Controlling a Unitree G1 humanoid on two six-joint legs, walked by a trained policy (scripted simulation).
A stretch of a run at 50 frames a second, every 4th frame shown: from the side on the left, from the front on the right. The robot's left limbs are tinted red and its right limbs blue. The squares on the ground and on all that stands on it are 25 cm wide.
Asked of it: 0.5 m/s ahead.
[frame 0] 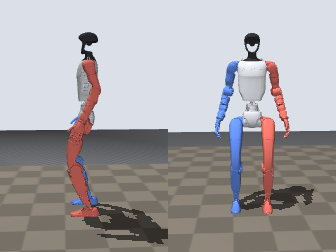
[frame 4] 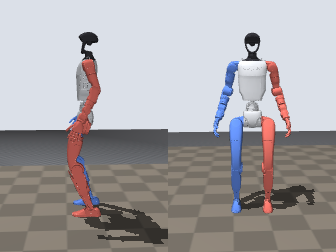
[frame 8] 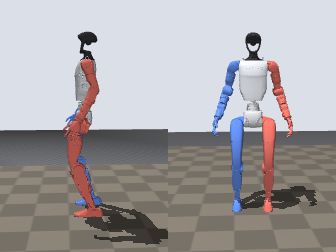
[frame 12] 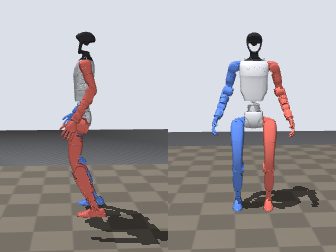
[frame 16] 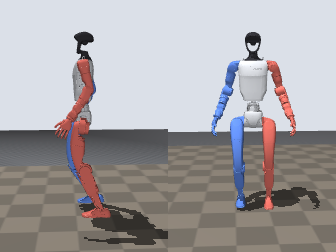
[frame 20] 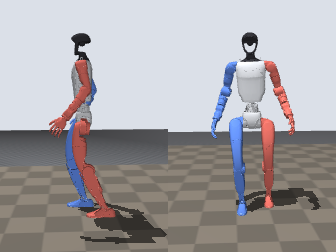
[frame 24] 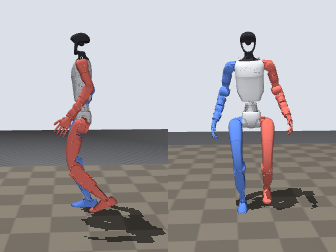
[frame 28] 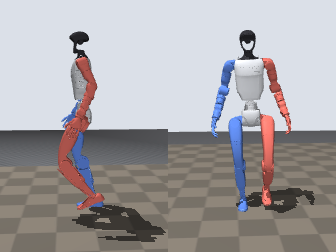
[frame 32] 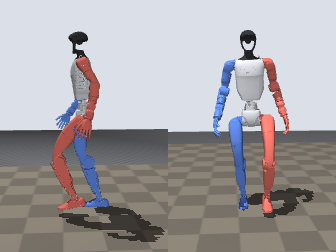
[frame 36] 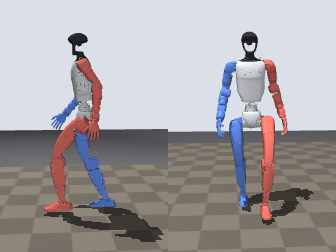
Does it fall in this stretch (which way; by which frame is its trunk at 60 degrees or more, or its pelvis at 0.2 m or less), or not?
no
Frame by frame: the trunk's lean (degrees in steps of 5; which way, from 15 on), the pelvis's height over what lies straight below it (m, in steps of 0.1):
0: 0, 0.8
4: 5, 0.8
8: 5, 0.8
12: 5, 0.8
16: 0, 0.8
20: 0, 0.8
24: 5, 0.8
28: 5, 0.8
32: 5, 0.8
36: 5, 0.8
